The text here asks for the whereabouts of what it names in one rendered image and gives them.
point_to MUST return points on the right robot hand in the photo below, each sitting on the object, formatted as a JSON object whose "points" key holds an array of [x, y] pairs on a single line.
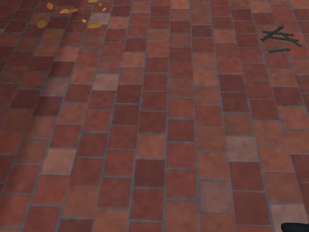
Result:
{"points": [[294, 227]]}

